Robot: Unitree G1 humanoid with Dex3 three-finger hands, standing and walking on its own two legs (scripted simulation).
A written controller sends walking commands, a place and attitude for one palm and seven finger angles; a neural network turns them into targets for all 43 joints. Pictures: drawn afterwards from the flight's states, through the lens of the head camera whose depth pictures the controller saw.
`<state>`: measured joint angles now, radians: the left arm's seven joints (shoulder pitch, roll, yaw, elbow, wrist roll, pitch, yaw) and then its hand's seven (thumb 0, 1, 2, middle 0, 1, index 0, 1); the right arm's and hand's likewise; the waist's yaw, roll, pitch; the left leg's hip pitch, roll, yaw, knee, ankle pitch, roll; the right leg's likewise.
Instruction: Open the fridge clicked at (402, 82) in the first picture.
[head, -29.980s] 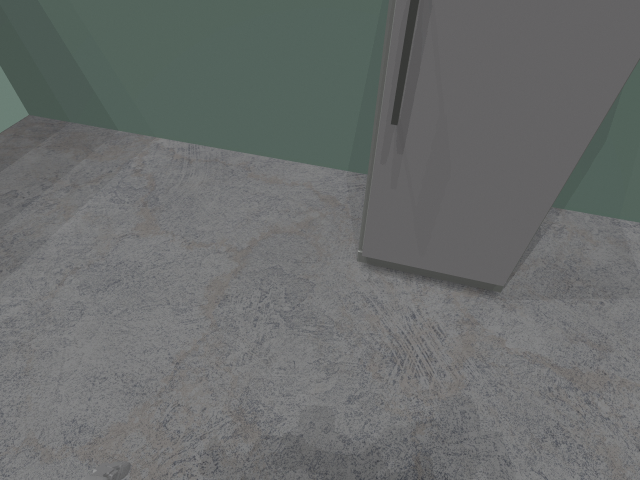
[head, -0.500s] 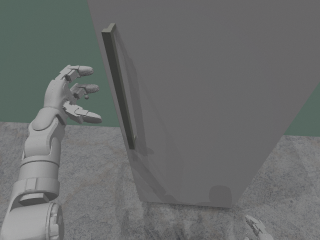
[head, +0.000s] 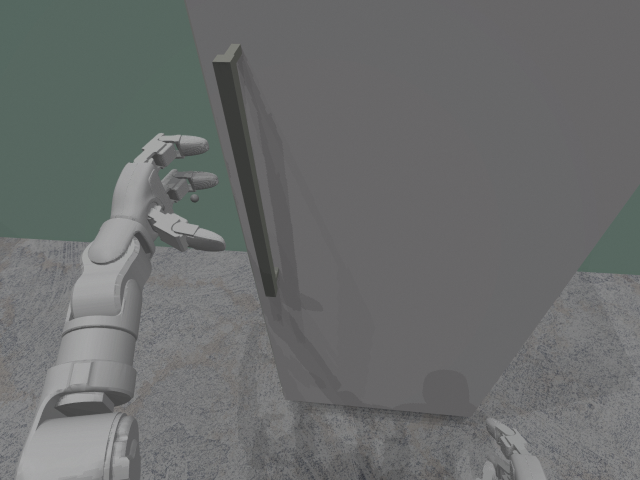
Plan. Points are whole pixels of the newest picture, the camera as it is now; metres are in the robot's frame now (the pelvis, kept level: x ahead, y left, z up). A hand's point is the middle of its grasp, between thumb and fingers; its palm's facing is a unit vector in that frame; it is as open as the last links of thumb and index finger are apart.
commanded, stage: move the hooked fingers beside the handle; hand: left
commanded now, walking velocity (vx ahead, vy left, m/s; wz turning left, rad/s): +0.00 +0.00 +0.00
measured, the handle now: (257, 198) +0.45 +0.12 +0.13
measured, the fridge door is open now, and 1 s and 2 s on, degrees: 0 0 0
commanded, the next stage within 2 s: none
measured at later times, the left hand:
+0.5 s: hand (195, 193) +0.39 +0.17 +0.19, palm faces +0.00 -1.00 -0.02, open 14.0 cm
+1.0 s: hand (207, 207) +0.38 +0.16 +0.17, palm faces +0.00 -1.00 -0.02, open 14.0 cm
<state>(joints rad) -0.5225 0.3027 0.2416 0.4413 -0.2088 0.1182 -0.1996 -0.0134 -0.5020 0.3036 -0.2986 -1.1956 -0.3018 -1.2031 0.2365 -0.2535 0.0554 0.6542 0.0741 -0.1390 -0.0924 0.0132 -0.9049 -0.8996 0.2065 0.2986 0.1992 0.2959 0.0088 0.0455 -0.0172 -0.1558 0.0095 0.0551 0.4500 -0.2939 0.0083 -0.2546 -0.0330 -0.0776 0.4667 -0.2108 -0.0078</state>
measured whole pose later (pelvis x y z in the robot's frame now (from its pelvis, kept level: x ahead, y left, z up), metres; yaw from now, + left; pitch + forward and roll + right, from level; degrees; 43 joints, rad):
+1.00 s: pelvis +0.00 -0.01 +0.00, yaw +0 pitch +0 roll +0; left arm -0.50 0.29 0.23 0.46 -0.21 0.13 -0.18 -0.01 -0.50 0.30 -0.30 -1.20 -0.30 -1.20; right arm 0.24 -0.26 0.05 0.65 0.08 -0.11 -0.09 0.01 -0.91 -0.90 0.21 0.30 0.20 0.30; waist 0.00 0.05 -0.02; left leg -0.15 0.02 0.06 0.44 -0.29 0.00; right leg -0.25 -0.03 -0.07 0.47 -0.21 -0.02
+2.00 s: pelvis +0.00 +0.00 +0.00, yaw +0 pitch +0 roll +0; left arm -0.50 0.32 0.25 0.44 -0.22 0.16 -0.21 -0.01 -0.50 0.30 -0.30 -1.20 -0.30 -1.20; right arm 0.24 -0.26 0.05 0.65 0.09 -0.10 -0.09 0.01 -0.91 -0.90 0.21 0.30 0.20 0.30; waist 0.01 0.05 -0.03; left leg -0.14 0.02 0.05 0.43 -0.29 0.00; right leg -0.24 -0.02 -0.08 0.45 -0.21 -0.01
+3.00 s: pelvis -0.01 -0.01 +0.00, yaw +0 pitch -1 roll +0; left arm -0.54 0.29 0.20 0.44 -0.22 0.14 -0.19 -0.01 -0.50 0.30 -0.30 -1.20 -0.30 -1.20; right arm 0.21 -0.26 0.06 0.67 0.08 -0.10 -0.10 0.01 -0.91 -0.90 0.21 0.30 0.20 0.30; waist 0.01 0.05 -0.02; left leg -0.15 0.02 0.04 0.45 -0.28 0.00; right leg -0.24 -0.03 -0.09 0.45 -0.20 -0.02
